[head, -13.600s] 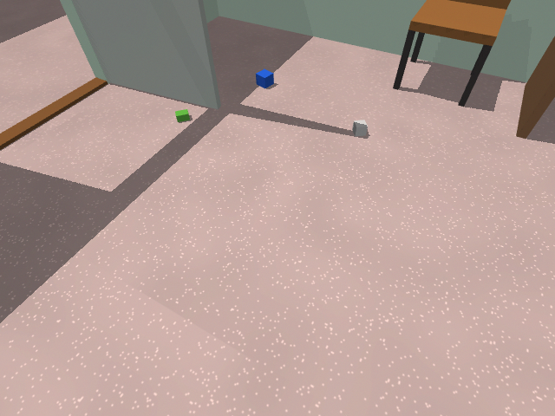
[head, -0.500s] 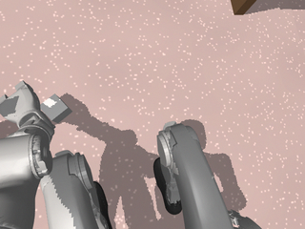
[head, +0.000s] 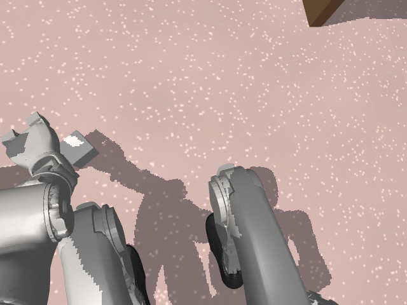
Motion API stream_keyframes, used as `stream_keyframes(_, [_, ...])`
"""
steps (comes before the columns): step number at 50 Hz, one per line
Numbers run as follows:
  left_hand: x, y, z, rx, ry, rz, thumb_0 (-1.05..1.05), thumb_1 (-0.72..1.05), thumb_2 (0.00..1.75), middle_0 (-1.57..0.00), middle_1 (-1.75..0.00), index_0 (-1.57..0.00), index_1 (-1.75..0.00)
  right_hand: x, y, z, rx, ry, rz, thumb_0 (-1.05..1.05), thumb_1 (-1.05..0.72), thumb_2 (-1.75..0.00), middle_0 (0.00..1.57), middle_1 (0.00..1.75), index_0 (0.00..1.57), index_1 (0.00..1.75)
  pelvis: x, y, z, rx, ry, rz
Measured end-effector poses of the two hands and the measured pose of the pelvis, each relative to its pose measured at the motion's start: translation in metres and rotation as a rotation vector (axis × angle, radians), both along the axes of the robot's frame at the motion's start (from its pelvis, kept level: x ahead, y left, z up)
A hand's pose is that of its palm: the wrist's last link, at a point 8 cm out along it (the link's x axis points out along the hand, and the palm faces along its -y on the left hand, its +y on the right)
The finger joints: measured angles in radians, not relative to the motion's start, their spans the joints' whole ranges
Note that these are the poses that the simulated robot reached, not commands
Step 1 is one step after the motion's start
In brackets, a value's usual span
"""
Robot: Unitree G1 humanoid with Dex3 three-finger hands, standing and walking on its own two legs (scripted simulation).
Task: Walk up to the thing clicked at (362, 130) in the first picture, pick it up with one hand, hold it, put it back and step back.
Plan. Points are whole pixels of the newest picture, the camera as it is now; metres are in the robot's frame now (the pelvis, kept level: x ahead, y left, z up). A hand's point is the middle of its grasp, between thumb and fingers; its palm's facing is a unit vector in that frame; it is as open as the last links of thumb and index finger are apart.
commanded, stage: rise first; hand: left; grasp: from above
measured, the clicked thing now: (78, 149) +0.49 +0.22 -0.30
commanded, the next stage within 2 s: approach in 0.34 s
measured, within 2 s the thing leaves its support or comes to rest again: neither
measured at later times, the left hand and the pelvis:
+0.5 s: hand (56, 157) +0.44 +0.23 -0.18, palm faces -0.33 -0.25 -0.91, open 14.2 cm; pelvis +0.00 +0.00 +0.00, yaw +0 degrees
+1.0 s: hand (76, 133) +0.49 +0.18 -0.17, palm faces -0.33 -0.19 -0.92, open 14.4 cm; pelvis +0.00 +0.00 +0.00, yaw -1 degrees
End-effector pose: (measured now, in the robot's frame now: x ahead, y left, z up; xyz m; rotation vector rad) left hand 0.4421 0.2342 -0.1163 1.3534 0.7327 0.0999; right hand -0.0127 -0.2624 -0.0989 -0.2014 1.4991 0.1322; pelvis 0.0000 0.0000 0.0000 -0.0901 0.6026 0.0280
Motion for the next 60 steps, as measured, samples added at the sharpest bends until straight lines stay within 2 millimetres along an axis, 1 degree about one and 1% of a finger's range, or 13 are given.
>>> stream_keyframes(6, [-0.001,0.000,0.002,0.005,0.004,0.003,0.00,-0.49,0.95,-0.20,-0.89,-0.17,-0.91,0.000,-0.003,0.002,-0.003,0.000,-0.003,0.00,-0.89,-0.90,0.19,0.30,0.20,0.30,0.001,-0.001,0.002,0.002,0.006,0.000])
stream_keyframes(14, [-0.006,0.002,-0.007,-0.007,0.017,0.015,0.00,-0.50,0.96,-0.18,-0.91,-0.16,-0.93,-0.002,-0.003,0.004,0.003,0.018,0.020,0.00,-0.89,-0.90,0.19,0.30,0.20,0.30,0.000,-0.001,0.002,0.002,0.002,0.002])
stream_keyframes(20, [-0.003,-0.001,-0.009,-0.007,0.003,-0.007,0.00,-0.52,0.97,-0.17,-0.92,-0.14,-0.94,-0.002,-0.002,0.004,0.008,0.023,0.026,0.00,-0.89,-0.90,0.19,0.30,0.20,0.30,0.001,-0.001,0.000,-0.001,-0.001,0.002])
stream_keyframes(24, [0.001,-0.003,-0.006,-0.007,-0.018,-0.010,0.00,-0.54,0.99,-0.16,-0.93,-0.12,-0.95,-0.001,0.000,0.003,0.010,0.018,0.011,0.00,-0.89,-0.90,0.19,0.30,0.20,0.30,0.002,-0.001,0.000,-0.003,0.004,0.000])
stream_keyframes(30, [0.001,-0.007,-0.005,0.004,0.012,-0.038,0.00,-0.57,1.01,-0.13,-0.96,-0.10,-0.98,0.001,0.003,0.000,0.024,0.006,0.016,0.00,-0.89,-0.89,0.19,0.30,0.20,0.30,0.001,0.000,0.000,-0.001,-0.004,0.001])
stream_keyframes(34, [0.010,-0.018,-0.003,-0.007,-0.007,-0.066,0.00,-0.57,1.02,-0.12,-0.98,-0.09,-1.00,-0.004,0.004,0.000,0.026,0.011,0.015,0.00,-0.89,-0.89,0.19,0.30,0.20,0.30,0.000,0.000,-0.001,0.000,-0.004,0.001])
stream_keyframes(42, [0.047,-0.059,0.006,-0.028,-0.071,-0.128,0.00,-0.59,1.03,-0.10,-1.01,-0.08,-1.03,-0.016,0.003,0.011,0.001,0.022,-0.002,0.00,-0.89,-0.89,0.19,0.30,0.20,0.30,0.000,-0.001,-0.001,-0.010,0.006,-0.007])
stream_keyframes(44, [0.053,-0.063,0.007,-0.025,-0.081,-0.121,0.00,-0.59,1.03,-0.10,-1.01,-0.08,-1.03,-0.021,0.002,0.014,-0.005,0.029,-0.017,0.00,-0.89,-0.89,0.19,0.30,0.20,0.30,0.002,-0.001,-0.001,-0.011,0.011,-0.011])
stream_keyframes(46, [0.055,-0.063,0.008,-0.008,-0.078,-0.115,0.00,-0.59,1.03,-0.10,-1.01,-0.08,-1.03,-0.026,0.001,0.016,-0.003,0.044,-0.031,0.00,-0.89,-0.89,0.19,0.30,0.20,0.30,0.003,-0.001,-0.001,-0.011,0.015,-0.013])
stream_keyframes(49, [0.049,-0.056,0.006,0.023,-0.048,-0.095,0.00,-0.59,1.03,-0.10,-1.01,-0.07,-1.03,-0.031,0.001,0.015,0.009,0.067,-0.049,0.00,-0.89,-0.90,0.19,0.30,0.20,0.30,0.004,-0.001,0.000,-0.009,0.023,-0.016])
stream_keyframes(56, [0.011,-0.028,-0.014,0.029,0.080,0.004,0.00,-0.59,1.02,-0.09,-1.00,-0.07,-1.01,-0.030,0.006,0.005,0.054,0.090,-0.016,0.00,-0.89,-0.89,0.19,0.30,0.20,0.30,0.001,-0.002,0.000,0.007,0.008,-0.009])
stream_keyframes(58, [0.005,-0.025,-0.022,0.010,0.089,0.009,0.00,-0.58,1.02,-0.09,-1.00,-0.07,-1.01,-0.029,0.007,0.002,0.060,0.088,0.007,0.00,-0.88,-0.89,0.19,0.30,0.20,0.30,-0.001,-0.003,-0.003,0.010,0.000,-0.007])
stream_keyframes(60, [0.004,-0.027,-0.028,-0.014,0.080,-0.010,0.00,-0.58,1.01,-0.09,-1.00,-0.07,-1.01,-0.026,0.007,0.000,0.060,0.085,0.029,0.00,-0.88,-0.89,0.19,0.30,0.20,0.30,-0.003,-0.003,-0.006,0.009,-0.009,-0.004])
